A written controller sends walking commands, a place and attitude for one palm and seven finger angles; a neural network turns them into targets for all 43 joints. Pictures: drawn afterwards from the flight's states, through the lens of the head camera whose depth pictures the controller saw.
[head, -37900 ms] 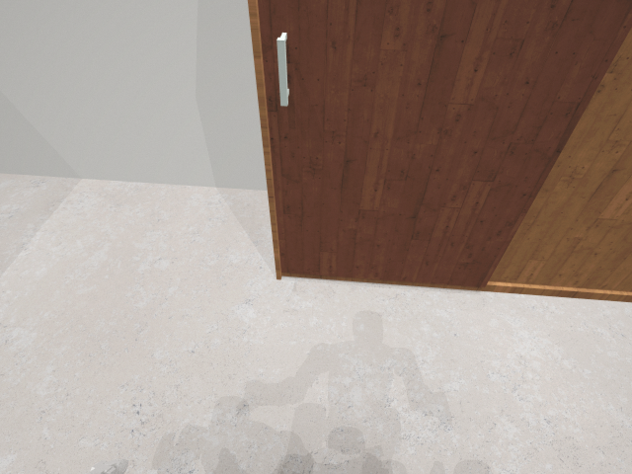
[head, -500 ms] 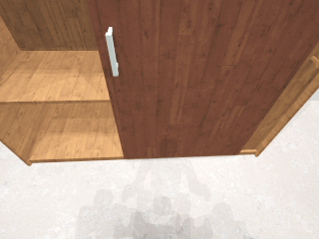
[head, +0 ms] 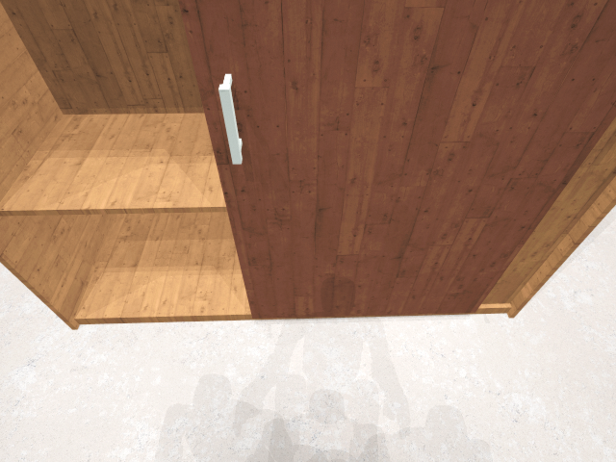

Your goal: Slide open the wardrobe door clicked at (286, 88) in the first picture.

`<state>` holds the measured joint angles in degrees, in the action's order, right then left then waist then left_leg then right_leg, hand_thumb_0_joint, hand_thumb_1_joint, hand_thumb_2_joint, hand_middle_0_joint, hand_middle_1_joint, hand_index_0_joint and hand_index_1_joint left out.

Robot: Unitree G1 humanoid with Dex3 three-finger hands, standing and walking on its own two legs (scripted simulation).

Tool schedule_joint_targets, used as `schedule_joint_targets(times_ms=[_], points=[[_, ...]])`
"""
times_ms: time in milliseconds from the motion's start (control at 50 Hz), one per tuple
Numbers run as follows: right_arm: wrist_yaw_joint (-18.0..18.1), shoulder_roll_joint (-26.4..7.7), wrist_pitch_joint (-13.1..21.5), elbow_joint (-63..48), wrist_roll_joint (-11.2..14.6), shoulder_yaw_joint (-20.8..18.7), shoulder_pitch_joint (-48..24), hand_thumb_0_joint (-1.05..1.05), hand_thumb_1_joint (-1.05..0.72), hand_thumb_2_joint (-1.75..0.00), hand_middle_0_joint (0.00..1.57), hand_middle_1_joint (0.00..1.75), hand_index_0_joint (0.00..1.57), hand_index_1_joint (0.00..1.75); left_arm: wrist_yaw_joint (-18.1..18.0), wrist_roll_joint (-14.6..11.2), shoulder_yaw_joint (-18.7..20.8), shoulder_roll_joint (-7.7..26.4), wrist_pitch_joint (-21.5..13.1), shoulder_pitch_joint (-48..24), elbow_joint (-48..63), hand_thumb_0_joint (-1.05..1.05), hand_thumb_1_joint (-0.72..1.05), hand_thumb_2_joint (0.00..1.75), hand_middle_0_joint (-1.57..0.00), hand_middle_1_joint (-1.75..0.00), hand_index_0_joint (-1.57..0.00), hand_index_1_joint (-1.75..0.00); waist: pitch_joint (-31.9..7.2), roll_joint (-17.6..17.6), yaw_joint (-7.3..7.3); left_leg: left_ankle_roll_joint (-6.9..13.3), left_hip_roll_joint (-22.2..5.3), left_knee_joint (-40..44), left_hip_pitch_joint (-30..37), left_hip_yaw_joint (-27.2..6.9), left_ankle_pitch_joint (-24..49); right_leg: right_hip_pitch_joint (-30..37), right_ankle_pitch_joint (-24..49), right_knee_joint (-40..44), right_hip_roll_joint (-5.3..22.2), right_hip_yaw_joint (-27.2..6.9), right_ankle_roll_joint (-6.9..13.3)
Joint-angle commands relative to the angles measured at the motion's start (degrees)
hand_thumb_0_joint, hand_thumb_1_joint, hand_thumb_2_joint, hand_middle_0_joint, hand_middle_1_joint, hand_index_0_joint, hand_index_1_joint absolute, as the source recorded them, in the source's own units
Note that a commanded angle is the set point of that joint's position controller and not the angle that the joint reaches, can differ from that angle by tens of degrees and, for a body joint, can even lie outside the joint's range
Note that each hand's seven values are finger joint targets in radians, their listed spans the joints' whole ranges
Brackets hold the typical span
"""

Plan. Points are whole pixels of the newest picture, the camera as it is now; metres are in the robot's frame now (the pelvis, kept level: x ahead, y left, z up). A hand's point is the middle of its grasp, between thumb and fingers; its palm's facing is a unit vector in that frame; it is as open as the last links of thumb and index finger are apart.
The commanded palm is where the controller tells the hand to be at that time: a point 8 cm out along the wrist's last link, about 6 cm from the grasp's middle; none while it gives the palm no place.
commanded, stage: let the arm hang, fingers relaxed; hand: left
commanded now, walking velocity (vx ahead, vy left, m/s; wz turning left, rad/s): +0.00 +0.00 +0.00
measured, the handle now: (232, 121) +0.64 +0.18 +0.09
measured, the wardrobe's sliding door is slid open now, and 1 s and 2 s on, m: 0.63 0.63 0.63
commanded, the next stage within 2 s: look to check the result in 0.32 s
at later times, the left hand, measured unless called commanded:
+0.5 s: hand out of the picture +0.05 +0.18 -0.17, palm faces -0.01 -0.98 -0.22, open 7.4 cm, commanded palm none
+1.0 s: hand out of the picture +0.07 +0.19 -0.17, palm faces -0.01 -0.97 -0.25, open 7.4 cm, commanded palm none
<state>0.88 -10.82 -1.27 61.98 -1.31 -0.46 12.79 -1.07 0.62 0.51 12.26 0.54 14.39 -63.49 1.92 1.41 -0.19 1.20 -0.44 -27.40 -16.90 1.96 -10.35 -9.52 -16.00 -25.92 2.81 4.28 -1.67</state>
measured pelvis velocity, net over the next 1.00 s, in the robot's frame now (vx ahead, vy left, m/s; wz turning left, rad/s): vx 0.03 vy -0.01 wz -0.01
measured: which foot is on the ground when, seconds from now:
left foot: down 0.00-1.00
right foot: down 0.00-1.00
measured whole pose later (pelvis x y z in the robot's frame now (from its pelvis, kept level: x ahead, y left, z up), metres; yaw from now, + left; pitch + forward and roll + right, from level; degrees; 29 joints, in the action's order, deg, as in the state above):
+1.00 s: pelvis +0.03 -0.01 +0.01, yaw -1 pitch -1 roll +0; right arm 1.1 -13.8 -0.2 64.6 -1.0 -0.2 7.8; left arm -0.7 0.4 0.5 13.9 -0.6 10.1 -65.2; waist 2.6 -0.4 -0.1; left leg 0.0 -1.0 -21.8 -10.6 2.6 -10.6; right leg -3.2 -15.5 -19.3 2.0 3.8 -0.9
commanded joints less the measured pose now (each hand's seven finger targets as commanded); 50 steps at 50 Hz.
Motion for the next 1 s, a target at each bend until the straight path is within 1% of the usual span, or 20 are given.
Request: schedule_joint_targets(times_ms=[0, 40, 80, 120, 220, 320, 340, 380, 440, 460, 480, 520, 580, 620, 660, 720, 780, 860, 920, 980], points=[[0.56, -7.88, 1.59, -1.29, 0.08, -1.43, 0.76, 0.00, -0.90, -0.90, 0.20, 0.30, 0.20, 0.30, -0.33, 0.24, 1.22, 6.69, -1.17, 1.62, 1.15, 0.00, 0.90, 0.90, -0.20, -0.30, -0.20, -0.30, -0.31, -1.31, 0.32, 0.87, -5.83, 7.03, 3.72, -6.08, 2.78, -2.64, 2.23, 6.14, 3.84, -4.28, 2.87], [0.56, -7.99, 1.62, -0.94, 0.04, -1.32, 0.02, 0.00, -0.90, -0.90, 0.20, 0.30, 0.20, 0.30, -0.31, 0.23, 1.19, 6.80, -1.18, 0.93, 1.00, 0.00, 0.90, 0.90, -0.20, -0.30, -0.20, -0.30, 0.44, -0.41, 0.28, 0.71, -5.82, 7.58, 3.67, -5.97, 2.90, -2.43, 2.64, 6.47, 3.86, -4.40, 2.67], [0.53, -8.41, 1.77, -0.95, 0.15, -1.38, -0.48, 0.00, -0.90, -0.90, 0.20, 0.30, 0.20, 0.30, -0.30, 0.29, 1.38, 7.32, -1.34, 0.83, 1.05, 0.00, 0.90, 0.90, -0.20, -0.30, -0.20, -0.30, 0.01, -0.78, 0.02, 0.72, -5.82, 7.56, 4.28, -5.75, 4.69, -1.61, 3.95, 6.72, 3.95, -4.27, 2.66], [0.52, -8.10, 1.75, -0.46, 0.07, -1.20, -0.82, 0.00, -0.90, -0.90, 0.20, 0.30, 0.20, 0.30, -0.27, 0.21, 1.24, 7.13, -1.36, 0.00, 0.95, 0.00, 0.90, 0.90, -0.20, -0.30, -0.20, -0.30, 0.52, -0.91, 0.29, 0.46, -5.68, 7.79, 4.39, -5.53, 4.49, -1.62, 3.87, 7.19, 4.07, -4.65, 2.62], [0.61, -8.11, 1.92, -0.22, 0.05, -1.13, -1.38, 0.00, -0.90, -0.90, 0.20, 0.30, 0.20, 0.30, -0.24, 0.15, 1.35, 6.96, -1.47, -0.66, 0.95, 0.00, 0.90, 0.90, -0.20, -0.30, -0.20, -0.30, -1.13, -0.01, 0.37, 0.38, -5.80, 7.64, 5.90, -5.32, 6.97, -0.25, 5.78, 7.46, 4.20, -4.64, 2.56], [0.73, -8.51, 2.07, 0.08, 0.16, -1.12, -2.01, 0.00, -0.90, -0.90, 0.20, 0.30, 0.20, 0.30, -0.23, 0.11, 1.46, 7.17, -1.62, -1.10, 0.89, 0.00, 0.90, 0.90, -0.20, -0.30, -0.20, -0.30, -1.20, -0.64, 0.33, 0.37, -5.91, 7.38, 7.01, -5.10, 9.65, 0.45, 8.10, 7.87, 4.42, -4.41, 2.52], [0.76, -8.59, 2.12, 0.12, 0.15, -1.19, -1.80, 0.00, -0.90, -0.90, 0.20, 0.30, 0.20, 0.30, -0.25, 0.07, 1.48, 7.27, -1.73, -1.05, 0.83, 0.00, 0.90, 0.90, -0.20, -0.30, -0.20, -0.30, -2.26, -0.89, 0.37, 0.42, -5.93, 7.16, 7.66, -5.08, 10.47, 1.00, 9.03, 7.86, 4.49, -4.63, 2.59], [0.81, -8.98, 2.10, 0.09, 0.31, -1.22, -1.99, 0.00, -0.90, -0.90, 0.20, 0.30, 0.20, 0.30, -0.28, 0.09, 1.53, 7.62, -1.85, -0.85, 0.85, 0.00, 0.90, 0.90, -0.20, -0.30, -0.20, -0.30, -2.63, -1.42, 0.35, 0.42, -6.02, 6.74, 8.43, -4.79, 11.60, 1.34, 10.41, 8.02, 4.51, -4.39, 2.64], [0.92, -8.88, 2.09, 0.42, 0.24, -1.23, -1.91, 0.00, -0.90, -0.90, 0.20, 0.30, 0.20, 0.30, -0.34, 0.01, 1.53, 7.51, -1.84, -1.28, 0.57, 0.00, 0.90, 0.90, -0.20, -0.30, -0.20, -0.30, -2.42, -1.40, 0.53, 0.38, -6.07, 6.83, 8.52, -4.76, 12.38, 1.80, 11.52, 8.11, 4.62, -4.46, 2.69], [0.92, -9.16, 2.08, 0.52, 0.26, -1.23, -2.08, 0.00, -0.90, -0.90, 0.20, 0.30, 0.20, 0.30, -0.34, -0.01, 1.51, 7.65, -1.85, -1.20, 0.54, 0.00, 0.90, 0.90, -0.20, -0.30, -0.20, -0.30, -2.35, -0.90, 0.47, 0.35, -6.10, 6.84, 8.71, -4.65, 12.06, 1.76, 11.22, 8.26, 4.66, -4.50, 2.68], [0.91, -9.40, 2.07, 0.30, 0.36, -1.34, -2.26, 0.00, -0.90, -0.90, 0.20, 0.30, 0.20, 0.30, -0.34, 0.06, 1.66, 8.03, -1.92, -0.90, 0.61, 0.00, 0.90, 0.90, -0.20, -0.30, -0.20, -0.30, -2.62, -1.67, 0.39, 0.41, -6.11, 6.64, 9.25, -4.69, 12.29, 1.83, 11.43, 8.44, 4.53, -4.29, 2.71], [0.94, -9.32, 1.99, 0.52, 0.28, -1.31, -2.45, 0.00, -0.90, -0.90, 0.20, 0.30, 0.20, 0.30, -0.32, 0.01, 1.49, 7.83, -1.83, -1.26, 0.36, 0.00, 0.90, 0.90, -0.20, -0.30, -0.20, -0.30, -1.57, -1.16, 0.53, 0.32, -6.11, 7.00, 9.03, -4.61, 11.33, 1.24, 10.81, 8.70, 4.60, -4.49, 2.72], [0.96, -9.83, 1.94, 0.46, 0.37, -1.33, -2.78, 0.00, -0.90, -0.90, 0.20, 0.30, 0.20, 0.30, -0.29, 0.04, 1.59, 8.30, -1.88, -1.08, 0.24, 0.00, 0.90, 0.90, -0.20, -0.30, -0.20, -0.30, -1.74, -1.98, 0.44, 0.36, -6.17, 7.06, 9.38, -4.59, 11.19, 1.56, 10.65, 9.10, 4.48, -4.42, 2.80], [0.91, -9.64, 1.86, 0.65, 0.28, -1.33, -2.90, 0.00, -0.90, -0.90, 0.20, 0.30, 0.20, 0.30, -0.25, 0.01, 1.41, 8.25, -1.76, -1.34, 0.05, 0.00, 0.90, 0.90, -0.20, -0.30, -0.20, -0.30, -0.73, -0.74, 0.55, 0.29, -6.15, 7.58, 8.90, -4.57, 9.71, 1.07, 9.05, 9.50, 4.60, -4.55, 2.76], [0.93, -10.19, 1.91, 0.61, 0.28, -1.38, -3.11, 0.00, -0.90, -0.90, 0.20, 0.30, 0.20, 0.30, -0.20, -0.02, 1.46, 8.64, -1.82, -1.61, -0.02, 0.00, 0.90, 0.90, -0.20, -0.30, -0.20, -0.30, -0.86, -1.23, 0.56, 0.29, -6.16, 7.59, 8.94, -4.71, 10.19, 1.41, 9.57, 9.57, 4.48, -4.64, 2.81], [0.93, -10.39, 2.05, 0.61, 0.35, -1.39, -3.23, 0.00, -0.90, -0.90, 0.20, 0.30, 0.20, 0.30, -0.23, -0.01, 1.50, 9.07, -1.97, -1.79, 0.06, 0.00, 0.90, 0.90, -0.20, -0.30, -0.20, -0.30, -2.52, -1.26, 0.58, 0.40, -6.35, 7.28, 9.96, -4.61, 12.05, 2.49, 11.91, 9.26, 4.76, -4.46, 2.82], [0.95, -11.04, 2.09, 0.42, 0.41, -1.47, -3.90, 0.00, -0.90, -0.90, 0.20, 0.30, 0.20, 0.30, -0.20, 0.02, 1.65, 9.64, -2.09, -1.81, 0.26, 0.00, 0.90, 0.90, -0.20, -0.30, -0.20, -0.30, -2.03, -2.22, 0.35, 0.40, -6.42, 7.43, 10.10, -4.54, 12.22, 2.33, 12.43, 9.56, 4.66, -4.53, 2.90], [0.93, -11.95, 2.19, 0.35, 0.31, -1.52, -4.46, 0.00, -0.90, -0.90, 0.20, 0.30, 0.20, 0.30, -0.11, -0.03, 1.70, 10.23, -2.10, -2.61, 0.26, 0.00, 0.90, 0.90, -0.20, -0.30, -0.20, -0.30, -2.06, -0.72, 0.51, 0.35, -6.51, 7.85, 10.19, -4.56, 11.93, 2.58, 11.89, 9.92, 4.85, -4.77, 2.95], [0.96, -12.17, 2.30, 0.31, 0.34, -1.48, -5.02, 0.00, -0.90, -0.90, 0.20, 0.30, 0.20, 0.30, -0.14, -0.04, 1.79, 10.70, -2.21, -3.05, 0.37, 0.00, 0.90, 0.90, -0.20, -0.30, -0.20, -0.30, -2.90, -1.28, 0.49, 0.35, -6.58, 7.50, 10.93, -4.65, 14.07, 3.34, 14.54, 9.62, 4.93, -4.64, 2.99], [1.00, -12.41, 2.32, 0.13, 0.42, -1.47, -5.16, 0.00, -0.90, -0.90, 0.20, 0.30, 0.20, 0.30, -0.13, 0.01, 1.90, 10.95, -2.20, -3.22, 0.59, 0.00, 0.90, 0.90, -0.20, -0.30, -0.20, -0.30, -3.00, -1.56, 0.40, 0.43, -6.71, 7.69, 11.16, -4.66, 14.40, 3.54, 14.25, 9.96, 4.94, -4.49, 3.01]])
